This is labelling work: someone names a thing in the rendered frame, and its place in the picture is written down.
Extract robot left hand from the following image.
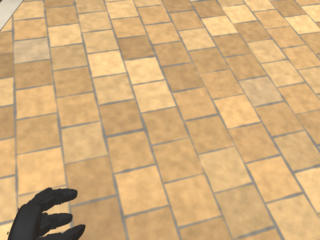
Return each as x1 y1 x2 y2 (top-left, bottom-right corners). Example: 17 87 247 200
7 187 86 240

